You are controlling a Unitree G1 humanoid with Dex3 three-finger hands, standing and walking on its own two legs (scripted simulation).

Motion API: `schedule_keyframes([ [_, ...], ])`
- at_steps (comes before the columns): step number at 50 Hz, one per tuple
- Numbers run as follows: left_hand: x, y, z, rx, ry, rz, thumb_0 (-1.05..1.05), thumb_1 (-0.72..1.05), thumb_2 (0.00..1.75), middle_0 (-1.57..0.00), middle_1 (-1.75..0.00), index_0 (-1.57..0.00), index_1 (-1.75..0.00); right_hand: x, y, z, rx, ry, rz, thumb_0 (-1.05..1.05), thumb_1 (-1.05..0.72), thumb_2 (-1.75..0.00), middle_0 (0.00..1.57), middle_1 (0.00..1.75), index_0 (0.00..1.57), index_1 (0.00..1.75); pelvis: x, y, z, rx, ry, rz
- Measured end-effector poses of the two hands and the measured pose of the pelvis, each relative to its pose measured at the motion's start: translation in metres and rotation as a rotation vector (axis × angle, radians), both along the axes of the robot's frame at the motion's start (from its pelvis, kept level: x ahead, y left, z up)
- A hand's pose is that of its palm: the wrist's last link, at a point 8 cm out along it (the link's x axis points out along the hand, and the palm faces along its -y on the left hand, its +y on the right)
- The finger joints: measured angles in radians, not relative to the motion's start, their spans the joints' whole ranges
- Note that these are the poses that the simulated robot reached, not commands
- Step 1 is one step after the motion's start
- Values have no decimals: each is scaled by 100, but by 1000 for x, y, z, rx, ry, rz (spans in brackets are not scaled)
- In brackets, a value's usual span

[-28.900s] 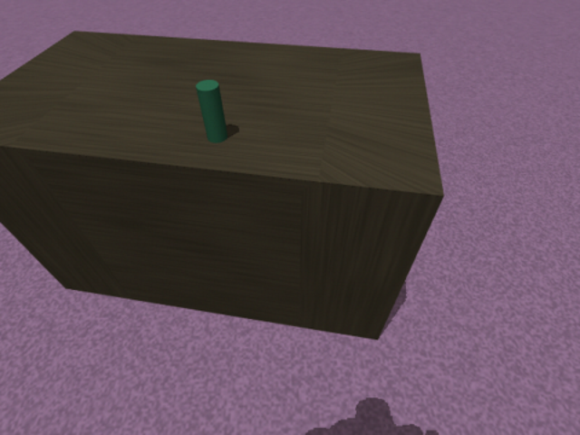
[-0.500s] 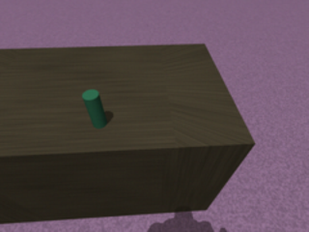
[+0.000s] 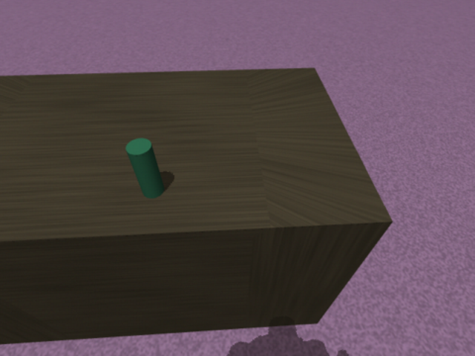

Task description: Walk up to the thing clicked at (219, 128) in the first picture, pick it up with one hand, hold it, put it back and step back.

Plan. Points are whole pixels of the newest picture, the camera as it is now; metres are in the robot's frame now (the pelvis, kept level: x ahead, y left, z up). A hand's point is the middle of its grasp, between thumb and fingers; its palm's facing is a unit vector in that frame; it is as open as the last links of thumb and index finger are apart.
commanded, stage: stand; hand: left
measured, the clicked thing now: (146, 170) +0.48 +0.20 +0.04
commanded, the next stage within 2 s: step back in 0.40 s
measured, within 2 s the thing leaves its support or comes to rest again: neither
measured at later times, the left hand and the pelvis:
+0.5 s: hand out of the picture +0.07 +0.26 -0.16, palm faces +0.00 -0.93 -0.35, open 7.4 cm; pelvis -0.01 +0.00 -0.01, yaw +0 degrees
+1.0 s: hand out of the picture +0.03 +0.30 -0.18, palm faces +0.00 -0.94 -0.34, open 7.4 cm; pelvis -0.10 +0.03 -0.01, yaw +2 degrees
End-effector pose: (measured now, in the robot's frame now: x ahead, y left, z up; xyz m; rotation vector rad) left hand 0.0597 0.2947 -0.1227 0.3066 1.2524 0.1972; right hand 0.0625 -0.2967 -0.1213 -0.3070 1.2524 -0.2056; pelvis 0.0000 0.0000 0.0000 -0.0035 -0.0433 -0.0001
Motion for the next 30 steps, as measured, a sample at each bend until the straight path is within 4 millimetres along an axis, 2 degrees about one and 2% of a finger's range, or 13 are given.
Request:
schedule_keyframes([
  [21,0,0,0,1,6,7,1,90,90,-20,-30,-20,-30,2,-3,-1,0,9,3,1,-90,-90,21,30,20,30,2,-1,0,1,10,3],
  [30,-5,10,-4,62,-12,9,1,90,90,-20,-30,-20,-30,3,-23,-12,-20,-3,5,1,-90,-90,21,30,20,30,-29,-11,-15,0,20,8],
])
